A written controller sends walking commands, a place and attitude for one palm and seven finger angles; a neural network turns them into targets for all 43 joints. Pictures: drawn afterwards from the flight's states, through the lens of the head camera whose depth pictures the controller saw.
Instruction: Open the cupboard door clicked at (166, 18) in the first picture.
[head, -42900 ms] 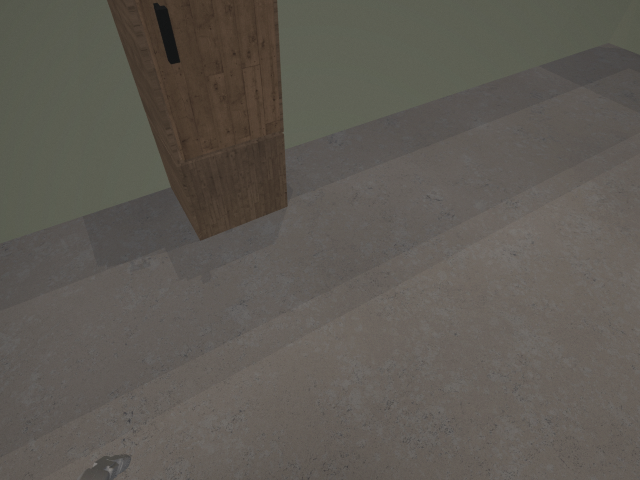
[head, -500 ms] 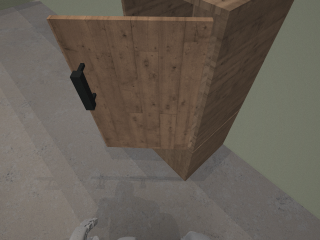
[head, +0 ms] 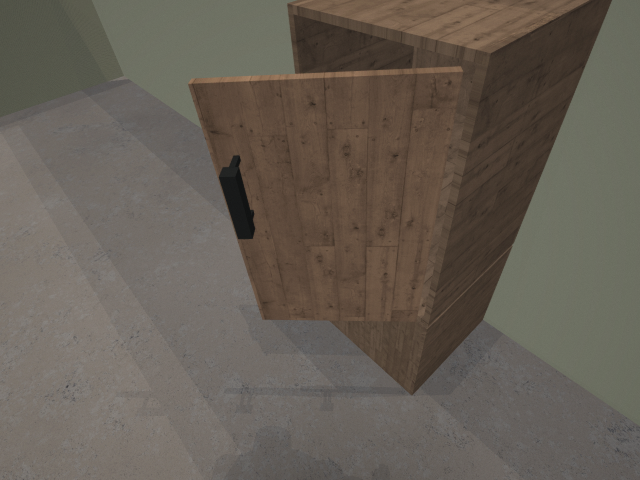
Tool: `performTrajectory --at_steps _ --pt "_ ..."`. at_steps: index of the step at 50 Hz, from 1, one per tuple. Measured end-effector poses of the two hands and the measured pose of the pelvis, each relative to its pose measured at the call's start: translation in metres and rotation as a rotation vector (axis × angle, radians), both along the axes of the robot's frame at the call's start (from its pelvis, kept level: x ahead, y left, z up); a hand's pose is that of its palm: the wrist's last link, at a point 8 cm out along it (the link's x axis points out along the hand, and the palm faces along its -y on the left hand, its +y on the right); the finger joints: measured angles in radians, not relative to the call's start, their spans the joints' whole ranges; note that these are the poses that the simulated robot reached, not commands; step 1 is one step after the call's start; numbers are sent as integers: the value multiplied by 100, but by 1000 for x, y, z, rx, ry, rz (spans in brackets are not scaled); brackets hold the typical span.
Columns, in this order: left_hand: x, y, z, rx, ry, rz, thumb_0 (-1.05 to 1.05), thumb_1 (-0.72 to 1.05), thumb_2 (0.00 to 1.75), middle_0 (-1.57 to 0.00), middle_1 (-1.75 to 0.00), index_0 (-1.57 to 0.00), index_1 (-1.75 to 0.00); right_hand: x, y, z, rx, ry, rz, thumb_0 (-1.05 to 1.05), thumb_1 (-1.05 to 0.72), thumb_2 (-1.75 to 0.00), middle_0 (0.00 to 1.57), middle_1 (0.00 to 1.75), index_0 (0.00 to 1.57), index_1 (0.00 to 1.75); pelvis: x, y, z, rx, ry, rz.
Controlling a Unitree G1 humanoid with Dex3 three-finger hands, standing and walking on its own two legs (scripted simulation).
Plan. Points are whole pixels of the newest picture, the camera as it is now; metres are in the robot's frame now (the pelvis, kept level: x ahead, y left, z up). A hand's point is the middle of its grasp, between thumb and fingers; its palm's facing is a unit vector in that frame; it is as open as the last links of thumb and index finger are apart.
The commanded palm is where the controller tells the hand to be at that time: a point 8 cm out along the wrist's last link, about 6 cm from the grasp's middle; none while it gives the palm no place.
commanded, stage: come to a stop and stand still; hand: left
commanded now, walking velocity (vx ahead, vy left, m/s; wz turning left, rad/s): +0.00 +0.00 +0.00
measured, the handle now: (241, 197) +0.52 +0.19 +0.08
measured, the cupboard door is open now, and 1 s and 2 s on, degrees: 45 45 45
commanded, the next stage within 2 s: look again from close up in 0.32 s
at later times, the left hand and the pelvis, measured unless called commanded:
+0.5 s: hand out of the picture +0.03 +0.19 -0.15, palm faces -0.01 -0.97 -0.23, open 7.3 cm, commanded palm none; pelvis +0.00 +0.01 +0.02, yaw +1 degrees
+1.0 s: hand out of the picture +0.06 +0.17 -0.15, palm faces +0.01 -0.98 -0.21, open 7.3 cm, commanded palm none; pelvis +0.06 -0.01 +0.02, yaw +1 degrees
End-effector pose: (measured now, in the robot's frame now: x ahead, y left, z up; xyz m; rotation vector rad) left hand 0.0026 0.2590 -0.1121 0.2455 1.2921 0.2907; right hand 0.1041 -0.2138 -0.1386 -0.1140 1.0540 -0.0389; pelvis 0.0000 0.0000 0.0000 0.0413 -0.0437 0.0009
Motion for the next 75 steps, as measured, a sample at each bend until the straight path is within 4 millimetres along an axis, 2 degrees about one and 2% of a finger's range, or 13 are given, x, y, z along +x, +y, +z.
performTrajectory --at_steps 4,7,14,17,20,26,34,42,49,56,61,68,75 --pt "-16 -6 7 -25 36 -13 0 91 90 -19 -30 -20 -30 -22 4 -4 6 45 -34 -1 -94 -90 20 30 20 30 -7 9 6 -15 11 8" --pt "-19 -9 3 -54 52 -25 1 91 90 -20 -30 -20 -30 -47 0 -2 -18 100 -48 -1 -94 -90 20 30 20 30 -9 12 9 -19 17 7" --pt "4 -17 -3 -113 26 -61 1 91 90 -20 -30 -20 -30 -113 -6 5 -71 281 -82 0 -93 -90 20 30 20 30 -7 17 15 -24 26 4" --pt "12 -15 -4 -112 18 -67 1 92 90 -20 -30 -20 -30 -129 -4 6 -75 336 -91 0 -92 -90 20 30 20 30 -6 18 16 -21 27 6" --pt "18 -15 -3 -112 20 -73 1 92 90 -20 -30 -20 -30 -136 -1 7 -69 365 -96 0 -92 -90 20 30 20 30 -3 17 17 -21 29 7" --pt "24 -18 -2 -111 38 -72 1 92 90 -20 -30 -20 -30 -124 6 5 -42 369 -92 0 -91 -90 20 30 20 30 7 14 19 -23 38 9" --pt "30 -28 -3 -119 73 -55 1 92 90 -20 -30 -20 -30 -81 9 6 -25 313 -70 0 -91 -90 20 30 20 30 25 7 20 -27 47 8" --pt "40 -37 -6 -131 90 -44 1 93 90 -20 -30 -20 -30 -49 -7 10 -60 285 -61 1 -92 -90 20 30 20 30 43 1 21 -29 45 8" --pt "52 -43 -8 -138 87 -42 1 93 90 -20 -30 -20 -30 -32 -15 13 -76 280 -56 0 -92 -90 20 30 20 30 55 -6 21 -30 44 11" --pt "62 -46 -8 -134 83 -39 1 93 90 -20 -30 -20 -30 -27 -18 12 -78 298 -60 0 -92 -90 20 30 20 30 63 -11 22 -29 46 13" --pt "69 -47 -8 -119 74 -40 1 92 90 -20 -30 -20 -30 -28 -22 10 -77 304 -76 0 -92 -90 20 30 20 30 60 -15 20 -21 47 8" --pt "77 -51 -9 -95 42 -63 0 91 90 -20 -30 -20 -30 -36 -36 4 -76 296 -103 0 -91 -90 20 30 20 30 44 -26 15 -11 46 -2" --pt "76 -58 -13 -89 -24 -73 0 91 90 -20 -30 -20 -30 -51 -56 1 -100 289 -118 0 -91 -90 20 30 20 30 18 -36 8 -22 39 16"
